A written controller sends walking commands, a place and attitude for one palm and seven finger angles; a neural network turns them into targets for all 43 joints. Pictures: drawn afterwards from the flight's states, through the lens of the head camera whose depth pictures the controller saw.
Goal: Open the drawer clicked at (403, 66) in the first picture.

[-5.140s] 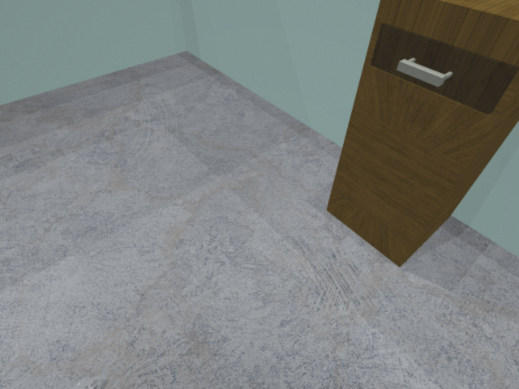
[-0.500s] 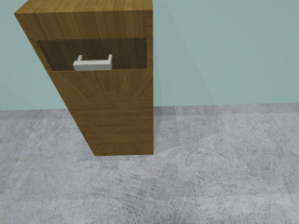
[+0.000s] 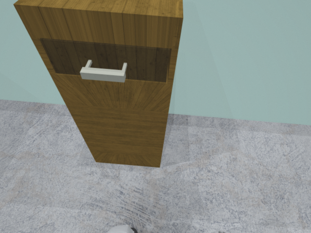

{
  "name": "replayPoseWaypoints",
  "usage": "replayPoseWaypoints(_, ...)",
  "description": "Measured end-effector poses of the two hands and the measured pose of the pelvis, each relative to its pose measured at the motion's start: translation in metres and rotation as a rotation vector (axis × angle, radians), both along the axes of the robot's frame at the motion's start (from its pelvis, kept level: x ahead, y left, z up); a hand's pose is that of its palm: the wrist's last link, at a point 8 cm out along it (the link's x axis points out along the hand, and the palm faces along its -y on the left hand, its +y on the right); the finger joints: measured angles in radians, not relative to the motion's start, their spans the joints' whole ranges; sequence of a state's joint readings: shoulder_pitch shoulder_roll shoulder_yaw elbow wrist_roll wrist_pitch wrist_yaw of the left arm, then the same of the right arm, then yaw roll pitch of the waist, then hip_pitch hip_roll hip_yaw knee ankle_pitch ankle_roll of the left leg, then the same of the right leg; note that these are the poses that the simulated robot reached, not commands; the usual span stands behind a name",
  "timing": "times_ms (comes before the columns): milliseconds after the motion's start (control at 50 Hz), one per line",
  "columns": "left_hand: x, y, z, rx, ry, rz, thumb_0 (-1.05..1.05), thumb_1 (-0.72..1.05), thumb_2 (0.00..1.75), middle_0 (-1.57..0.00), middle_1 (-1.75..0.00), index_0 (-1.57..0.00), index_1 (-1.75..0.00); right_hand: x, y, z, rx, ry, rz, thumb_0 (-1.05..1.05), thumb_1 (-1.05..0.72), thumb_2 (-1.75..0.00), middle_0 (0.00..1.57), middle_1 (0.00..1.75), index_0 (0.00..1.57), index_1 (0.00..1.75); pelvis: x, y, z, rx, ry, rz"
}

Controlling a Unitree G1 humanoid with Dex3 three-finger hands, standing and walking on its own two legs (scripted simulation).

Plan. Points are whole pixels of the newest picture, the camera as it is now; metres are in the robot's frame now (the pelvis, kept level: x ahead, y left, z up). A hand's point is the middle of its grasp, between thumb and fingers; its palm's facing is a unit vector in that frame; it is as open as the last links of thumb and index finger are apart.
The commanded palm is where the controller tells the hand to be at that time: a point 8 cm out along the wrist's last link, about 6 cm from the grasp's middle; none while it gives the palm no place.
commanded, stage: come to a stop and stand still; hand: left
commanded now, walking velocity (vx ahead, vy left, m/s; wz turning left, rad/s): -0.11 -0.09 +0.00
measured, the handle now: (105, 69) +0.54 +0.22 +0.08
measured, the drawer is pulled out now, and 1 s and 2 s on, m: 0.00 0.00 0.00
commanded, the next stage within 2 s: look again from close up in 1.12 s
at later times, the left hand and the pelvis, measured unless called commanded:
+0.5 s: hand out of the picture -0.01 +0.13 -0.14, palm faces +0.09 -0.96 -0.25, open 7.3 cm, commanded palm none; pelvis -0.04 -0.06 +0.02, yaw +2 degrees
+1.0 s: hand out of the picture -0.04 +0.17 -0.17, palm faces +0.07 -0.98 -0.16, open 7.4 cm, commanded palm none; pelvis -0.04 +0.00 +0.01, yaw +1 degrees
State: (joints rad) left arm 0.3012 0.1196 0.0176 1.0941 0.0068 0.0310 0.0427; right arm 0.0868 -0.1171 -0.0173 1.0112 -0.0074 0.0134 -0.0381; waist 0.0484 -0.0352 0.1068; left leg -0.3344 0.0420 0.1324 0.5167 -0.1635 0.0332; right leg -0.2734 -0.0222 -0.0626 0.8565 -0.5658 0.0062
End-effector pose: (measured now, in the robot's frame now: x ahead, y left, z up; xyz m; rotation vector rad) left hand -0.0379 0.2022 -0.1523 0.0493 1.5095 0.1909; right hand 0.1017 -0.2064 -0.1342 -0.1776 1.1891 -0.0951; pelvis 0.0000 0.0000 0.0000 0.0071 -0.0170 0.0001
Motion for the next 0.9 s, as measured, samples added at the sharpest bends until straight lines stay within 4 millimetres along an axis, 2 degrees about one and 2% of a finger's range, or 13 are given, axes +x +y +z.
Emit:
replayPoseWaypoints(60,0.010,0.007,0.005,0.039,-0.029,-0.022,0.00,0.91,0.90,-0.21,-0.30,-0.20,-0.30,-0.009,-0.010,-0.004,0.003,0.007,-0.026,0.00,-0.92,-0.90,0.21,0.30,0.21,0.30,-0.011,-0.006,0.000,-0.001,0.006,-0.004)
replayPoseWaypoints(160,0.025,0.013,0.013,0.120,-0.122,-0.056,0.00,0.91,0.90,-0.20,-0.30,-0.20,-0.30,-0.035,-0.042,-0.013,0.013,0.016,-0.054,0.00,-0.92,-0.90,0.21,0.30,0.21,0.30,-0.028,-0.026,-0.005,0.008,0.003,-0.009)
replayPoseWaypoints(220,0.025,0.005,0.017,0.162,-0.179,-0.075,0.00,0.91,0.90,-0.20,-0.30,-0.20,-0.30,-0.054,-0.065,-0.022,0.029,0.027,-0.077,0.00,-0.92,-0.90,0.21,0.30,0.21,0.30,-0.035,-0.043,-0.010,0.022,-0.007,-0.004)
replayPoseWaypoints(300,0.020,-0.013,0.032,0.155,-0.200,-0.075,0.00,0.91,0.90,-0.20,-0.30,-0.20,-0.30,-0.081,-0.085,-0.014,0.034,0.081,-0.092,0.01,-0.92,-0.90,0.20,0.30,0.20,0.30,-0.035,-0.055,0.003,0.031,-0.007,0.000)
replayPoseWaypoints(380,0.021,-0.028,0.041,0.125,-0.202,-0.085,0.00,0.90,0.90,-0.20,-0.30,-0.20,-0.30,-0.108,-0.098,-0.005,0.023,0.124,-0.105,0.01,-0.92,-0.90,0.20,0.30,0.20,0.30,-0.036,-0.060,0.013,0.041,0.010,-0.003)
replayPoseWaypoints(440,0.022,-0.029,0.042,0.124,-0.207,-0.074,0.00,0.91,0.90,-0.21,-0.30,-0.20,-0.30,-0.127,-0.102,-0.003,0.003,0.184,-0.096,0.01,-0.92,-0.90,0.20,0.30,0.20,0.30,-0.038,-0.059,0.016,0.037,0.024,0.014)
replayPoseWaypoints(540,0.010,-0.018,0.040,0.124,-0.195,-0.038,0.00,0.92,0.90,-0.21,-0.30,-0.20,-0.30,-0.140,-0.096,0.000,-0.026,0.260,-0.061,0.01,-0.92,-0.90,0.20,0.30,0.20,0.30,-0.042,-0.051,0.016,0.032,0.036,0.037)
replayPoseWaypoints(700,-0.023,0.013,0.014,0.079,-0.093,0.005,0.00,0.91,0.90,-0.21,-0.30,-0.20,-0.30,-0.118,-0.053,0.002,-0.050,0.172,-0.024,0.01,-0.91,-0.90,0.20,0.30,0.20,0.30,-0.047,-0.021,0.006,-0.002,0.026,0.042)
replayPoseWaypoints(760,-0.026,0.018,0.010,0.059,-0.077,0.002,0.00,0.91,0.90,-0.20,-0.30,-0.20,-0.30,-0.108,-0.035,0.005,-0.039,0.143,-0.015,0.01,-0.92,-0.90,0.20,0.30,0.20,0.30,-0.044,-0.014,0.008,0.000,0.019,0.032)
replayPoseWaypoints(900,-0.020,0.017,0.009,0.024,-0.078,-0.020,0.00,0.91,0.90,-0.20,-0.30,-0.20,-0.30,-0.097,-0.024,0.009,-0.051,0.105,-0.025,0.01,-0.95,-0.90,0.21,0.30,0.21,0.30,-0.039,-0.001,0.010,-0.010,0.008,0.026)
